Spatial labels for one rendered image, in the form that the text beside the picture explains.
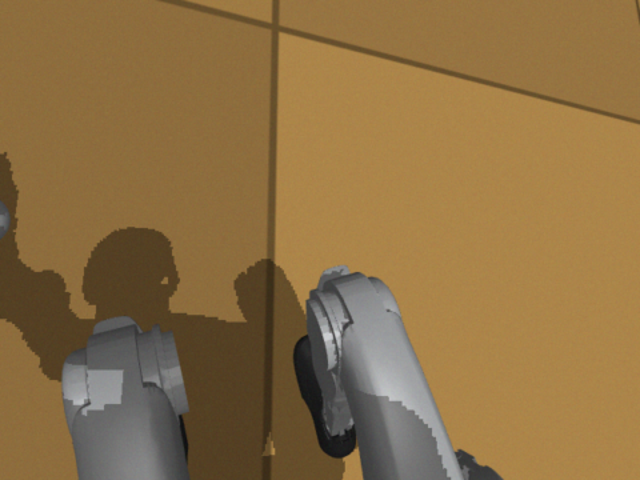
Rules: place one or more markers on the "ball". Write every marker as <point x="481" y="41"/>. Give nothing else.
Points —
<point x="4" y="219"/>

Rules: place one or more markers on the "right robot foot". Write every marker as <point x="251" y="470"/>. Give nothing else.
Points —
<point x="334" y="446"/>

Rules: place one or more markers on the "right robot hand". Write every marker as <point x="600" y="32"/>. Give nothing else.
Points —
<point x="472" y="471"/>

